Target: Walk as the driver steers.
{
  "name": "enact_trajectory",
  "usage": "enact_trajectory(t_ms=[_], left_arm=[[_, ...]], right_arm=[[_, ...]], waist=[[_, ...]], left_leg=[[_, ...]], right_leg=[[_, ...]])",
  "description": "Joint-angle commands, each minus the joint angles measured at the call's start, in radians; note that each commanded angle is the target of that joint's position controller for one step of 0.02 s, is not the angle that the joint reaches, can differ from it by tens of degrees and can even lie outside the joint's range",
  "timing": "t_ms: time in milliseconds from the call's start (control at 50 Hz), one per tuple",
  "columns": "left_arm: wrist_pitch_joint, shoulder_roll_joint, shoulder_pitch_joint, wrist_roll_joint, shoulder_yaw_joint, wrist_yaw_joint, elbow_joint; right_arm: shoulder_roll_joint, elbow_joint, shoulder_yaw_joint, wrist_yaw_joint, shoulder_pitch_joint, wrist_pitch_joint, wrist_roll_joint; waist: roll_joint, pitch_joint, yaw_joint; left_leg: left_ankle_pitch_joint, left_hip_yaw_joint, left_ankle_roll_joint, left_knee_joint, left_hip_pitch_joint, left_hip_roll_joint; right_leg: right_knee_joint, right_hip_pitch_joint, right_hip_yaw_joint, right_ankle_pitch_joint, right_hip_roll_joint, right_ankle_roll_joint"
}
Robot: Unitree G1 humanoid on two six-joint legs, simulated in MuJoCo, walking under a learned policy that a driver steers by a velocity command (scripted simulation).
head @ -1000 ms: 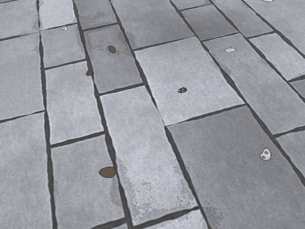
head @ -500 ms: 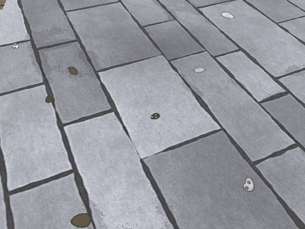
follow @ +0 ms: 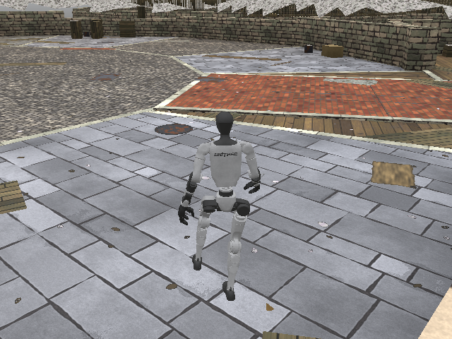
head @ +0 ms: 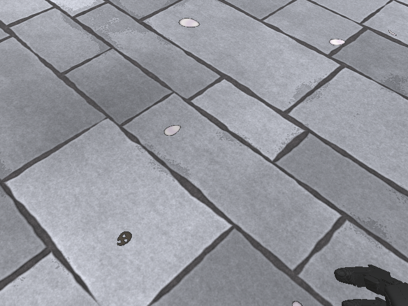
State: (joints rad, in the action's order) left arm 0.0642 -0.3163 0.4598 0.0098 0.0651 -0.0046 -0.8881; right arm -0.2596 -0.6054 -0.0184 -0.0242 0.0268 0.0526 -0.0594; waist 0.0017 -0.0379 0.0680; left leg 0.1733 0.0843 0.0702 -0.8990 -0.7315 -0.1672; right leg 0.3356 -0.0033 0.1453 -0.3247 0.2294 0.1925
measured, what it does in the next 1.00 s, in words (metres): walks ahead, turning right: left foot, then right foot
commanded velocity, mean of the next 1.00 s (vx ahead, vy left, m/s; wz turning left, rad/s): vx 0.33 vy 0.00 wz -0.32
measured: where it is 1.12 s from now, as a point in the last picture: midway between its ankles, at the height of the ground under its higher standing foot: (218, 292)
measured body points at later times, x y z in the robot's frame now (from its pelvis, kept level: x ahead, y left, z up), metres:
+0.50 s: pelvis +0.38 +0.03 +0.00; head +0.42 -0.01 +0.45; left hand +0.70 +0.16 -0.05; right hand +0.30 -0.26 -0.12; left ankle +0.33 +0.17 -0.73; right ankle +0.50 -0.11 -0.72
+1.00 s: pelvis +0.49 +0.01 +0.00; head +0.50 +0.01 +0.45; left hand +0.67 +0.23 -0.12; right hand +0.52 -0.26 -0.12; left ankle +0.52 +0.14 -0.73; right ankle +0.50 -0.11 -0.73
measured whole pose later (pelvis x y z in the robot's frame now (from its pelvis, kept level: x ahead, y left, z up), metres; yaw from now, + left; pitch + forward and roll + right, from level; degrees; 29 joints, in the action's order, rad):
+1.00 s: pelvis +0.49 +0.01 +0.00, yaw -18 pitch -1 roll +0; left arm -0.02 -0.24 0.15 0.01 0.04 0.02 -0.92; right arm -0.25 -0.85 -0.01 0.01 0.19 0.02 -0.02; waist -0.01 -0.03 0.01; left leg 0.30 -0.01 0.02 -0.55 -0.22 -0.03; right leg 0.51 0.29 0.05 -0.20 0.03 0.00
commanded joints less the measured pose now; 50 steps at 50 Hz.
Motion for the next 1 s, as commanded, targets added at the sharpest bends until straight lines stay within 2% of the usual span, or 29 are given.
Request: enact_trajectory(t_ms=[20, 80, 100, 120, 140, 160, 180, 200, 220, 240, 260, 340, 380, 440, 500, 520, 540, 560, 580, 600, 640, 700, 780, 820, 840, 860, 880, 900, 1000], left_arm=[[0.031, -0.170, -0.039, -0.015, 0.044, -0.005, 0.070], [0.026, -0.203, -0.049, -0.017, 0.054, 0.002, 0.066], [0.027, -0.229, -0.060, -0.010, 0.059, 0.004, 0.068], [0.028, -0.265, -0.103, -0.002, 0.067, 0.001, 0.071], [0.037, -0.222, -0.160, 0.003, 0.057, 0.000, 0.082], [0.042, -0.029, -0.167, 0.011, 0.012, 0.010, 0.116], [0.034, -0.039, 0.008, -0.048, 0.003, 0.022, 0.163], [0.011, -0.118, -0.050, -0.005, 0.009, 0.033, 0.112], [0.001, -0.119, -0.130, 0.008, 0.012, 0.021, 0.112], [-0.012, -0.084, -0.173, -0.060, 0.003, 0.020, 0.155], [-0.018, -0.098, -0.245, -0.060, 0.006, 0.015, 0.178], [-0.039, -0.014, -0.292, -0.037, -0.025, 0.002, 0.235], [-0.025, -0.001, -0.299, -0.023, -0.040, -0.020, 0.236], [-0.021, -0.051, -0.343, -0.013, -0.029, -0.045, 0.233], [-0.018, -0.106, -0.302, 0.011, 0.000, -0.032, 0.205], [-0.020, -0.158, -0.272, 0.016, 0.020, -0.018, 0.199], [-0.029, -0.229, -0.234, 0.037, 0.028, 0.002, 0.213], [-0.036, -0.136, -0.250, 0.037, -0.009, 0.003, 0.215], [-0.039, -0.091, -0.291, 0.008, -0.018, -0.010, 0.217], [-0.038, -0.071, -0.342, -0.009, -0.022, -0.017, 0.211], [-0.035, -0.070, -0.434, -0.007, -0.021, -0.017, 0.207], [-0.045, -0.084, -0.483, 0.017, -0.008, -0.005, 0.185], [-0.052, -0.048, -0.466, 0.005, -0.015, 0.011, 0.142], [-0.054, -0.003, -0.416, -0.002, -0.028, 0.011, 0.106], [-0.054, 0.005, -0.371, 0.006, -0.029, 0.010, 0.090], [-0.059, 0.008, -0.343, 0.000, -0.022, 0.014, 0.082], [-0.064, -0.030, -0.381, 0.008, -0.014, 0.018, 0.070], [-0.067, -0.037, -0.392, 0.005, -0.007, 0.022, 0.066], [-0.066, -0.031, -0.357, -0.005, -0.003, 0.026, -0.002]], right_arm=[[-0.072, 0.086, 0.011, -0.005, -0.090, 0.005, 0.023], [-0.124, 0.083, 0.029, 0.010, -0.040, 0.010, 0.028], [-0.170, 0.056, 0.049, 0.022, 0.062, 0.013, 0.033], [-0.216, 0.012, 0.072, 0.039, 0.241, 0.018, 0.035], [-0.264, -0.048, 0.095, 0.059, 0.458, 0.025, 0.021], [-0.303, -0.091, 0.102, 0.070, 0.606, 0.035, -0.011], [-0.363, -0.067, 0.119, 0.048, 0.488, 0.035, -0.022], [-0.238, -0.021, 0.108, 0.035, 0.344, 0.025, -0.002], [-0.144, -0.035, 0.081, 0.027, 0.294, 0.028, 0.008], [-0.099, -0.016, 0.071, 0.027, 0.247, 0.051, 0.044], [-0.100, -0.053, 0.072, 0.025, 0.246, 0.062, 0.065], [-0.156, -0.091, 0.091, 0.024, 0.159, 0.075, 0.076], [-0.212, -0.092, 0.108, 0.034, 0.128, 0.067, 0.083], [-0.237, -0.111, 0.116, 0.039, 0.150, 0.067, 0.100], [-0.228, -0.141, 0.112, 0.042, 0.184, 0.056, 0.099], [-0.209, -0.148, 0.102, 0.041, 0.221, 0.052, 0.085], [-0.164, -0.128, 0.078, 0.035, 0.284, 0.051, 0.047], [-0.115, -0.152, 0.053, 0.019, 0.400, 0.034, 0.061], [-0.186, -0.168, 0.070, 0.012, 0.368, 0.014, 0.079], [-0.190, -0.154, 0.074, 0.017, 0.303, -0.003, 0.086], [-0.187, -0.158, 0.080, 0.049, 0.260, -0.035, 0.068], [-0.137, -0.179, 0.068, 0.068, 0.290, -0.060, 0.059], [-0.096, -0.191, 0.054, 0.063, 0.248, -0.063, 0.055], [-0.101, -0.186, 0.049, 0.052, 0.227, -0.062, 0.026], [-0.164, -0.162, 0.056, 0.051, 0.193, -0.064, 0.018], [-0.194, -0.171, 0.065, 0.046, 0.136, -0.059, 0.021], [-0.135, -0.160, 0.050, 0.039, 0.095, -0.047, 0.022], [-0.119, -0.172, 0.044, 0.037, 0.101, -0.037, 0.021], [-0.120, -0.212, 0.042, 0.042, 0.172, -0.010, 0.044]], waist=[[0.015, -0.068, 0.000], [0.034, 0.019, -0.022], [0.047, 0.101, -0.072], [0.052, 0.180, -0.181], [0.043, 0.257, -0.290], [-0.206, 0.319, -0.285], [-0.452, 0.514, -0.134], [-0.198, 0.398, -0.128], [-0.113, 0.257, -0.130], [-0.148, 0.180, -0.127], [-0.121, 0.120, -0.131], [-0.058, 0.012, -0.046], [-0.101, 0.068, -0.042], [-0.097, 0.108, -0.044], [-0.048, 0.124, -0.004], [0.004, 0.142, 0.008], [0.204, 0.240, -0.007], [0.252, 0.446, -0.052], [0.139, 0.393, -0.043], [0.101, 0.288, -0.055], [0.054, 0.179, -0.094], [0.106, 0.170, -0.124], [0.096, 0.182, -0.119], [0.059, 0.144, -0.122], [-0.042, 0.099, -0.081], [-0.190, 0.061, -0.033], [-0.150, 0.018, -0.049], [-0.135, 0.009, -0.055], [-0.036, 0.054, -0.079]], left_leg=[[-0.249, -0.122, -0.018, 0.208, 0.267, 0.102], [-0.218, -0.110, -0.056, 0.347, 0.424, 0.170], [-0.158, -0.094, -0.064, 0.342, 0.560, 0.195], [-0.133, -0.100, -0.073, 0.356, 0.729, 0.189], [-0.127, -0.073, -0.089, 0.347, 0.944, 0.116], [-0.339, 0.153, -0.115, 0.308, 1.138, -0.167], [-0.486, 0.695, -0.280, 0.439, 1.255, -0.367], [-0.425, 0.557, -0.279, 0.466, 1.090, -0.290], [-0.511, 0.384, -0.274, 0.468, 0.942, -0.225], [-0.571, 0.249, -0.262, 0.505, 0.892, -0.167], [-0.600, 0.194, -0.255, 0.533, 0.819, -0.126], [-0.652, 0.037, -0.263, 0.640, 0.567, -0.104], [-0.648, -0.084, -0.247, 0.655, 0.495, -0.041], [-0.552, -0.100, -0.215, 0.620, 0.537, -0.054], [-0.531, -0.138, -0.168, 0.442, 0.540, -0.016], [-0.441, -0.181, -0.125, 0.296, 0.499, 0.040], [0.096, -0.207, -0.054, -0.039, 0.301, 0.134], [0.544, -0.058, -0.024, -0.228, 0.250, 0.151], [0.538, 0.003, -0.017, -0.259, 0.241, 0.116], [0.516, -0.013, -0.014, -0.242, 0.198, 0.094], [0.430, -0.020, 0.008, -0.134, 0.266, 0.068], [0.313, -0.063, 0.025, 0.016, 0.437, 0.093], [0.084, -0.083, -0.006, 0.268, 0.573, 0.117], [-0.048, -0.058, -0.047, 0.436, 0.661, 0.099], [-0.085, 0.032, -0.089, 0.488, 0.639, 0.007], [0.180, 0.051, -0.142, 0.538, 0.420, -0.018], [0.322, 0.036, -0.130, 0.575, 0.339, 0.023], [0.332, 0.010, -0.102, 0.570, 0.328, 0.046], [0.060, -0.042, -0.078, 0.487, 0.451, 0.086]], right_leg=[[-0.168, 0.294, 0.230, 0.575, -0.206, 0.079], [-0.022, 0.139, 0.233, 0.877, -0.220, 0.019], [0.118, 0.113, 0.245, 0.990, -0.225, -0.009], [0.334, 0.130, 0.228, 1.025, -0.214, -0.038], [0.596, 0.239, 0.187, 0.917, -0.168, -0.069], [0.986, 0.454, 0.087, -0.117, -0.067, -0.088], [1.208, 0.647, 0.038, -0.240, 0.001, -0.119], [1.176, 0.663, 0.011, -0.116, -0.121, -0.115], [1.126, 0.658, -0.021, -0.059, -0.146, -0.128], [1.136, 0.674, -0.011, -0.115, -0.212, -0.169], [1.077, 0.693, -0.023, -0.121, -0.235, -0.173], [0.658, 0.587, -0.054, -0.072, -0.267, -0.189], [0.405, 0.399, -0.105, 0.182, -0.251, -0.196], [0.262, 0.283, -0.091, 0.373, -0.232, -0.169], [0.160, 0.134, -0.122, 0.440, -0.196, -0.112], [0.141, 0.049, -0.100, 0.650, -0.225, -0.085], [0.205, -0.169, 0.171, 1.173, -0.470, 0.052], [0.184, -0.251, 0.373, 1.194, -0.633, 0.210], [0.142, -0.145, 0.333, 0.989, -0.574, 0.189], [0.115, -0.062, 0.263, 0.817, -0.524, 0.140], [0.052, 0.166, 0.188, 0.630, -0.468, 0.072], [0.006, 0.330, 0.097, 0.535, -0.407, 0.054], [0.020, 0.347, 0.068, 0.318, -0.383, 0.016], [0.037, 0.402, 0.045, 0.050, -0.323, -0.076], [0.097, 0.428, 0.003, -0.066, -0.266, -0.129], [0.106, 0.298, -0.076, -0.026, -0.210, -0.165], [0.125, 0.218, -0.068, 0.057, -0.216, -0.181], [0.131, 0.201, -0.062, 0.093, -0.222, -0.174], [0.130, 0.198, -0.036, 0.257, -0.247, -0.149]])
